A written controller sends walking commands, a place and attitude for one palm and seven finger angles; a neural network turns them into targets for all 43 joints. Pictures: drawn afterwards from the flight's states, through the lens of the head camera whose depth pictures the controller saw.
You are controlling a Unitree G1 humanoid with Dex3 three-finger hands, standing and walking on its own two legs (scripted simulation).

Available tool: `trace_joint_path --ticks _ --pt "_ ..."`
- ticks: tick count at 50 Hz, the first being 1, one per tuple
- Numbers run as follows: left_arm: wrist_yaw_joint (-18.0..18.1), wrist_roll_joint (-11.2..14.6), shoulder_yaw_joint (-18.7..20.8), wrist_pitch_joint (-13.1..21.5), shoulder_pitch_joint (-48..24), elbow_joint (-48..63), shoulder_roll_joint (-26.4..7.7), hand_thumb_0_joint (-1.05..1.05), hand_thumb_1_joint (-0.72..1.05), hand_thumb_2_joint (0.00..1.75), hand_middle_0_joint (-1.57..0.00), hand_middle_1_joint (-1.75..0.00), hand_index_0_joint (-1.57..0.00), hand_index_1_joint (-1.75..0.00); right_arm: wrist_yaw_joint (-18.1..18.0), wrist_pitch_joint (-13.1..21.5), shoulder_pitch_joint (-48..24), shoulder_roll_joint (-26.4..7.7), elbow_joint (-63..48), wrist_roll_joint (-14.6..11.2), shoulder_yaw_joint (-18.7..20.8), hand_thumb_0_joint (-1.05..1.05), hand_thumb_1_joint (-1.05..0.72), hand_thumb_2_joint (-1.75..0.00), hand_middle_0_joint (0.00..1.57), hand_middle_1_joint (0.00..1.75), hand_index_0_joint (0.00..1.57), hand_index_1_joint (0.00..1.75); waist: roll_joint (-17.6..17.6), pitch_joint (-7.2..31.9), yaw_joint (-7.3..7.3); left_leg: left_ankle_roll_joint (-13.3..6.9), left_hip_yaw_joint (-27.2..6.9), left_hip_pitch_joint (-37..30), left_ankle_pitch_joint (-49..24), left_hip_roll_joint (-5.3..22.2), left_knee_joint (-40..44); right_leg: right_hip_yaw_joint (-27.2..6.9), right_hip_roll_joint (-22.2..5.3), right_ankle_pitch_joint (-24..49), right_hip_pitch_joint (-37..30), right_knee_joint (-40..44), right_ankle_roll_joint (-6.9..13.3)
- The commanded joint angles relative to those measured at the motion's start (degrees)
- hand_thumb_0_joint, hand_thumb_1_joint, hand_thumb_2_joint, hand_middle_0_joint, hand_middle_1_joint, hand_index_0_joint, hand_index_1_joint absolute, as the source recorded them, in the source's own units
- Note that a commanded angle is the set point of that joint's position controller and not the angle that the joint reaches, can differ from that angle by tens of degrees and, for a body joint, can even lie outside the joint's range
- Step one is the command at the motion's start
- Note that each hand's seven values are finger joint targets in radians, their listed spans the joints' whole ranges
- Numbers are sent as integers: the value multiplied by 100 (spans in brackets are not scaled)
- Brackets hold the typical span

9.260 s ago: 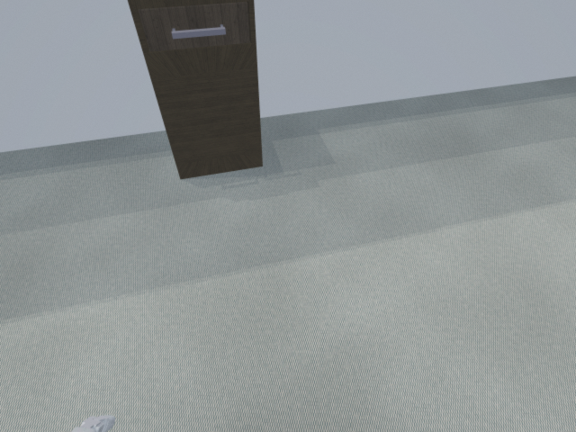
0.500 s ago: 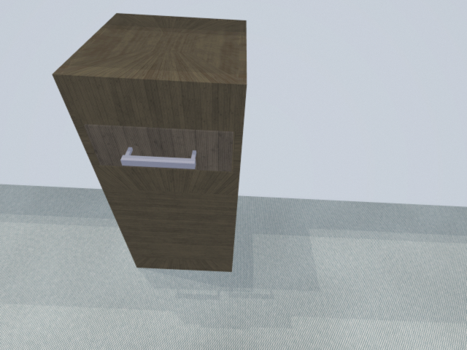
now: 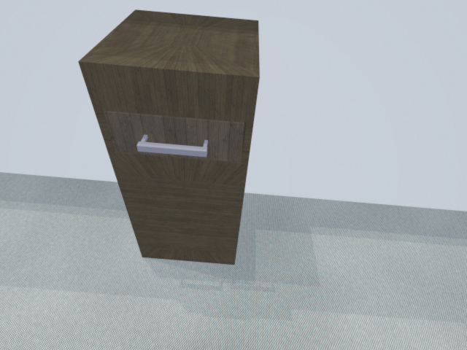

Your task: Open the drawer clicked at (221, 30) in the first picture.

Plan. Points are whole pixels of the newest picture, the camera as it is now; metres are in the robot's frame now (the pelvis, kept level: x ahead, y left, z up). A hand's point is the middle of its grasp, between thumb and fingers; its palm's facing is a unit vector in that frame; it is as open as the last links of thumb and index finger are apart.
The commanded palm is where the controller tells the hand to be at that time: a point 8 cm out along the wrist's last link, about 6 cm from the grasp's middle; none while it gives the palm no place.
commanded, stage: come to a stop and stand still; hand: left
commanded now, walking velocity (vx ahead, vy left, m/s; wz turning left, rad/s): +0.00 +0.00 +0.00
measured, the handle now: (174, 144) +0.65 +0.21 -0.04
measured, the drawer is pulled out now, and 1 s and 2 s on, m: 0.00 0.00 0.00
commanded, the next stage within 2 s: look again from close up in 0.16 s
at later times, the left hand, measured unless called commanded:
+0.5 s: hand out of the picture -0.01 +0.14 -0.17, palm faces +0.05 -0.99 -0.13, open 7.4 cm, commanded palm none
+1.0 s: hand out of the picture +0.03 +0.15 -0.17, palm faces +0.04 -0.99 -0.16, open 7.4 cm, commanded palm none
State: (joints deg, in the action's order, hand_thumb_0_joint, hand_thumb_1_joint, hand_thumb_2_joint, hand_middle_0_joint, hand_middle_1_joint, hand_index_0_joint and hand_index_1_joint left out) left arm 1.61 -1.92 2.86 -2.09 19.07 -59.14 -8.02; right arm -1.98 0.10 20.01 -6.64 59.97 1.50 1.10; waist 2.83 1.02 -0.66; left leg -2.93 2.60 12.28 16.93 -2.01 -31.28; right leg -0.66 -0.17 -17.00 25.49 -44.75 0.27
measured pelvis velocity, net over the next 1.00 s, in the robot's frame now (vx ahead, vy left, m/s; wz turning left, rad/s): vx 0.03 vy -0.01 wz -0.01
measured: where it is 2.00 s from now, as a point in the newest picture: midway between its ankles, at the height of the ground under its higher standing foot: outside the picture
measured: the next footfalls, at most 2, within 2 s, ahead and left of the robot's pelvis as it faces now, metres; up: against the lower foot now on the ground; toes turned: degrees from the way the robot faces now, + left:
right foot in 0.08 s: +0.08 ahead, -0.13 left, +0.00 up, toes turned +2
right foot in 1.58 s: +0.30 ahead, -0.11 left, +0.00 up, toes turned -5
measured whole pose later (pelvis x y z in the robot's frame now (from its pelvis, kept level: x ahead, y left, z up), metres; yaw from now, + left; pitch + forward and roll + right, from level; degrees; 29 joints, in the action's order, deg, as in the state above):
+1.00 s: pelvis +0.03 -0.01 +0.00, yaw +0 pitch -2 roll +0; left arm 1.0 -1.5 0.7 0.5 18.7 -62.2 -7.7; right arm -1.6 1.0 18.6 -7.3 63.5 0.8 -0.2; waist 0.6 -0.9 -0.5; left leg -1.1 2.1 8.5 18.5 -0.3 -28.4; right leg -1.8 1.4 -14.9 13.0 -29.4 0.9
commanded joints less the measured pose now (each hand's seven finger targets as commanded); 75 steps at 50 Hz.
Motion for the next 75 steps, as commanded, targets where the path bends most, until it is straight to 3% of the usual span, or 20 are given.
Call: trace_joint_path --ticks 1,3,4,5,7,16,42,44,47,52,56,58,59,60,61,62,64,67,73,75 --pt "-47 73 -87 283 553 124 -21 0 90 90 -20 -30 -20 -30 -27 131 -188 -697 -253 15 19 0 -90 -90 20 30 20 30 -434 -723 -205 -430 -1154 1175 410 1137 1262 -81 -120 303 -1343 1627 45" --pt "-13 95 -119 335 479 65 -277 0 90 90 -20 -30 -20 -30 -6 138 185 -495 -151 -52 -31 0 -90 -90 20 30 20 30 -11 -705 -28 -92 -808 1229 643 587 979 -842 -516 280 -1559 2293 276" --pt "-17 96 -120 316 450 96 -390 0 90 90 -20 -30 -20 -30 21 159 308 -456 -89 -43 -44 0 -90 -90 20 30 20 30 -283 -683 50 -55 -746 897 592 461 991 -921 -605 17 -1255 2332 369" --pt "-26 93 -120 301 357 97 -456 0 90 90 -20 -30 -20 -30 35 148 361 -487 -53 -27 -25 0 -90 -90 20 30 20 30 -458 -572 107 -52 -839 715 800 530 1122 -825 -486 -255 -1033 2254 342" --pt "-25 89 -120 297 222 106 -445 0 90 90 -20 -30 -20 -30 32 105 353 -585 -25 -27 6 0 -90 -90 20 30 20 30 118 -610 95 -74 -932 836 952 642 1118 -693 -346 -336 -1085 2216 278" --pt "-16 84 -147 326 379 5 -316 0 90 90 -20 -30 -20 -30 26 146 285 -590 54 -42 -21 0 -90 -90 20 30 20 30 -419 -594 33 -86 -936 814 802 752 1368 -543 -295 310 -1252 2046 255" --pt "25 105 -204 366 328 -182 -372 0 90 90 -20 -30 -20 -30 -27 177 188 -582 228 -78 -72 0 -90 -90 20 30 20 30 -249 -407 92 26 -529 8 -726 726 946 -612 -397 1393 -1405 2095 280" --pt "23 108 -208 359 309 -184 -383 0 90 90 -20 -30 -20 -30 -30 173 162 -576 255 -73 -83 0 -90 -90 20 30 20 30 -298 -491 76 26 -539 49 -702 741 988 -601 -392 1349 -1388 2104 277" --pt "-21 66 -157 334 363 -164 -430 0 90 90 -20 -30 -20 -30 19 129 211 -672 253 -46 -45 0 -90 -90 20 30 20 30 -253 -730 26 -49 -583 268 642 726 1043 -649 -339 -113 -1202 2111 366" --pt "-77 44 -38 333 575 -62 -537 0 90 90 -20 -30 -20 -30 75 111 266 -605 121 -14 -16 0 -90 -90 20 30 20 30 64 -1075 -67 -87 -412 855 1163 462 509 -1229 -524 -1328 -1132 2425 603" --pt "-37 75 123 398 882 -88 -746 0 90 90 -20 -30 -20 -30 83 211 286 -448 6 -13 -38 0 -90 -90 20 30 20 30 705 -731 -82 38 67 1211 734 244 -614 -2194 -1371 -940 -1690 2885 1147" --pt "-33 65 131 398 656 -21 -678 0 90 90 -20 -30 -20 -30 93 271 564 -389 129 -33 -59 0 -90 -90 20 30 20 30 297 -667 121 15 58 356 524 312 184 -1564 -1155 -232 -1197 2341 1066" --pt "-64 76 89 389 493 35 -521 0 90 90 -20 -30 -20 -30 86 309 898 -468 252 -31 -51 0 -90 -90 20 30 20 30 -175 -619 258 -72 -180 -387 65 495 682 -912 -677 -59 -674 1698 840" --pt "-103 67 26 390 255 140 -298 0 90 90 -20 -30 -20 -30 50 356 1410 -796 449 10 41 0 -90 -90 20 30 20 30 -1390 -671 459 -446 -1371 -1247 -583 1321 1140 -96 -6 -98 375 266 517" --pt "-87 37 -32 449 -236 320 -177 0 90 90 -20 -30 -20 -30 -16 346 1938 -961 614 24 62 0 -90 -90 20 30 20 30 -2100 -1053 693 -872 -2341 -1741 -1793 2188 1751 523 231 -1360 1624 -1102 314" --pt "-67 24 -2 483 -480 395 -347 0 90 90 -20 -30 -20 -30 -47 330 2020 -803 650 -3 -18 0 -90 -90 20 30 20 30 -1414 -1269 666 -1203 -2445 -1642 -2462 2432 1670 201 -87 -1322 1940 -1819 367" --pt "-160 46 11 502 -510 358 -199 0 90 90 -20 -30 -20 -30 -44 419 1505 -662 443 11 -67 0 -90 -90 20 30 20 30 -515 -1199 408 -1291 -1786 -1418 -2950 2187 1640 153 -393 -826 1928 -2244 305" --pt "-256 50 -7 426 -546 349 -87 0 90 90 -20 -30 -20 -30 -77 528 1343 -579 454 -22 -115 0 -90 -90 20 30 20 30 -940 -1000 237 -987 -915 -1379 -3412 1668 1766 392 -433 -151 1800 -2177 209" --pt "-277 97 -99 423 -1276 581 -58 0 90 90 -20 -30 -20 -30 -91 475 1369 -637 629 6 -110 0 -90 -90 20 30 20 30 -980 -956 272 -704 -161 -1139 -4825 1316 1632 907 -112 366 698 -37 307" --pt "-185 102 -100 430 -736 411 -175 0 90 90 -20 -30 -20 -30 -118 398 1173 -796 612 -27 -57 0 -90 -90 20 30 20 30 -864 -560 -5 -551 -179 -1124 -5715 1387 991 809 31 638 -321 532 364"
